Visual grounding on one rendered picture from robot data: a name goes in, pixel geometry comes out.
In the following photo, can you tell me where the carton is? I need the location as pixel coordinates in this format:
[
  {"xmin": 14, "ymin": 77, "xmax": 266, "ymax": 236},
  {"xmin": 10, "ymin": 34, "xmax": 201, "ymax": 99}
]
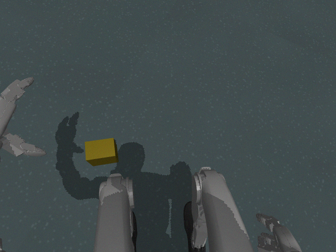
[{"xmin": 85, "ymin": 138, "xmax": 119, "ymax": 166}]

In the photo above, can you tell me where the right robot hand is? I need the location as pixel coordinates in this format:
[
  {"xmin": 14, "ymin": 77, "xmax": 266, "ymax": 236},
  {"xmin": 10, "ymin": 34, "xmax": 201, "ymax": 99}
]
[{"xmin": 256, "ymin": 213, "xmax": 302, "ymax": 252}]

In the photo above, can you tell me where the left robot hand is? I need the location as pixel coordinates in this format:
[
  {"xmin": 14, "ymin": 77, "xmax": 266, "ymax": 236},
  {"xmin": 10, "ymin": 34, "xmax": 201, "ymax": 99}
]
[{"xmin": 0, "ymin": 77, "xmax": 46, "ymax": 156}]

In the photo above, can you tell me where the right robot foot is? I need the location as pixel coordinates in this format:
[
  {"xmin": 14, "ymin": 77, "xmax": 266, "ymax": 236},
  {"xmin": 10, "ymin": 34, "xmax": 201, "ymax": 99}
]
[{"xmin": 184, "ymin": 201, "xmax": 206, "ymax": 252}]

